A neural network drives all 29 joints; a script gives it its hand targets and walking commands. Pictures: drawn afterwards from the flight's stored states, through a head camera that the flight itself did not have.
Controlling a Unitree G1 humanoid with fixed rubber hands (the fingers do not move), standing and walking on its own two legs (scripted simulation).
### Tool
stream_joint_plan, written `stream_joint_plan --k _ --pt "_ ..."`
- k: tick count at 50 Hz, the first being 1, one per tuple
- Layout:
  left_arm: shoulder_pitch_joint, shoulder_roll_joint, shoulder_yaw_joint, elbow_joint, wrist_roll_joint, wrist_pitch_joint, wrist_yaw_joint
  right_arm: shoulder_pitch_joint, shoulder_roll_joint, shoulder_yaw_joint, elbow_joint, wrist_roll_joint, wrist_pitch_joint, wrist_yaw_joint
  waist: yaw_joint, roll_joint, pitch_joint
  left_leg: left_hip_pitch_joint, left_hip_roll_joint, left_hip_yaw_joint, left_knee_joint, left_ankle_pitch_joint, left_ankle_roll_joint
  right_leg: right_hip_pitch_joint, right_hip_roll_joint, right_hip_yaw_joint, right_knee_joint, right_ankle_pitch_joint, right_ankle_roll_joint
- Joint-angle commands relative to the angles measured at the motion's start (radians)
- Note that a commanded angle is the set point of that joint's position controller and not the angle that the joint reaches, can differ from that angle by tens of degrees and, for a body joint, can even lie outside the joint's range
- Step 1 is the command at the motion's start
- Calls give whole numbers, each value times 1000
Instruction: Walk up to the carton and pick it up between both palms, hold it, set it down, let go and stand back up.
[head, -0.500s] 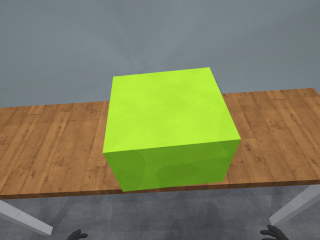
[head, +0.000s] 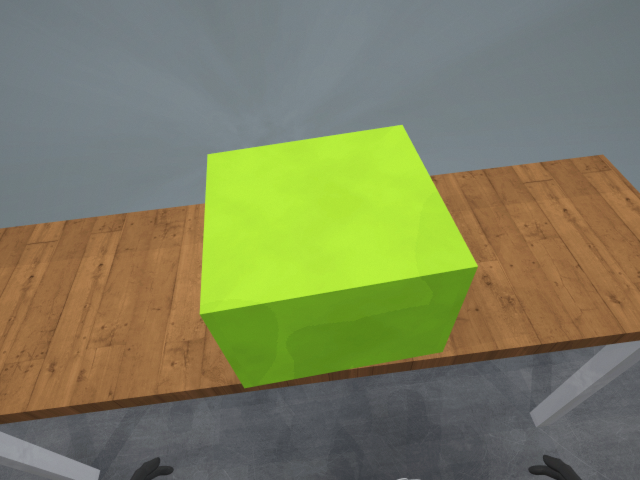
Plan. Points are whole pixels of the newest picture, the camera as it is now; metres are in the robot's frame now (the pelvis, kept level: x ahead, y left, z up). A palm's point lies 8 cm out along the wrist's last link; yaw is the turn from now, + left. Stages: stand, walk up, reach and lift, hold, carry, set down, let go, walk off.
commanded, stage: walk up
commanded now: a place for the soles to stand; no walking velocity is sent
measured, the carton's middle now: (325, 253) +0.42 +0.02 +0.03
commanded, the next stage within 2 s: reach and lift in 0.68 s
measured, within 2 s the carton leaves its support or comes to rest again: neither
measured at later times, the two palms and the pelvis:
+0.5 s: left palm out of the picture +0.13 +0.27 -0.08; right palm out of the picture +0.08 -0.28 -0.10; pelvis +0.00 +0.00 +0.00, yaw -2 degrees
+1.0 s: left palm (176, 459) +0.17 +0.22 -0.06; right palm (602, 466) +0.16 -0.30 -0.07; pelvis -0.01 -0.03 +0.00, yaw +4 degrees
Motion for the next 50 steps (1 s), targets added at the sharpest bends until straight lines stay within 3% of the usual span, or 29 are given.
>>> stream_joint_plan --k 1,5,13,16,19,21,23,27,30,34,35,36,37,39,41,44,50 --pt "-1 104 33 -89 -1 -23 4 1 -158 -42 -73 5 -29 -11 7 1 -59 58 278 -228 -205 352 107 13 -13 -71 18 92 -41" --pt "-20 122 40 -96 -5 -28 -5 -7 -143 -29 -85 14 -8 -4 5 50 -52 -36 178 -107 -163 217 33 102 -57 0 -32 265 -72" --pt "-16 145 47 -76 -9 -27 6 1 -144 -39 -90 10 7 -3 6 9 -23 -25 182 -116 -161 91 50 50 -49 13 -28 197 -76" --pt "-23 163 51 -75 -8 -31 5 9 -139 -40 -92 6 11 -1 0 -39 -28 11 144 -110 -105 82 30 10 -73 89 -86 173 -98" --pt "-33 177 53 -71 -3 -33 7 39 -128 -40 -89 5 11 0 -11 -96 -46 63 92 -125 -54 59 2 -39 -117 221 -181 80 -134" --pt "-39 174 50 -66 1 -32 9 59 -124 -41 -84 3 7 -2 -16 -110 -52 87 79 -142 -66 45 -3 -53 -124 255 -212 41 -139" --pt "-50 161 45 -65 2 -30 9 71 -130 -44 -79 0 -3 -3 -21 -98 -54 114 101 -154 -114 75 12 -66 -100 202 -183 64 -114" --pt "-40 118 36 -66 -7 -25 5 42 -159 -48 -76 3 -13 -6 -4 -5 -54 63 239 -161 -210 196 83 2 -10 -49 16 167 -57" --pt "-22 124 41 -72 -8 -26 1 14 -161 -47 -88 6 -2 -6 8 31 -31 -18 236 -119 -193 171 85 52 -24 -47 23 167 -67" --pt "-19 165 52 -69 -10 -28 4 23 -152 -45 -92 7 16 -2 4 4 -17 -21 165 -100 -130 69 42 24 -58 58 -46 170 -91" --pt "-432 101 -9 33 2 167 27 -329 -114 -136 76 -58 -169 57 54 118 36 -374 100 -149 -149 -55 -58 24 -29 -258 89 -56 -141" --pt "-368 56 -10 22 43 224 53 -200 -200 -158 79 -58 -204 91 7 171 62 -458 148 -162 -237 -205 -22 182 7 -262 162 19 -121" --pt "-348 65 -10 0 56 254 45 -170 -180 -195 141 -73 -225 93 -3 67 42 -446 144 -104 -164 -70 -29 178 -21 -242 126 63 -133" --pt "-358 75 -4 -119 18 280 26 -158 -163 -200 70 -31 -257 74 -6 -101 -94 -97 102 -118 -21 141 -43 27 -26 -230 15 129 -97" --pt "-332 89 11 -195 21 293 12 -120 -146 -194 54 -11 -260 52 -7 -154 -173 52 80 -121 -1 213 -47 45 -27 -221 -38 248 -75" --pt "-287 100 48 -233 40 298 21 -91 -129 -160 51 10 -241 41 -9 -116 -204 54 48 -116 -65 190 -47 143 -27 -201 -75 287 -72" --pt "-313 107 60 -239 44 289 22 -74 -39 -95 18 36 -191 20 -31 -20 -44 -61 8 -87 -183 58 -31 271 -56 -142 -169 184 -59"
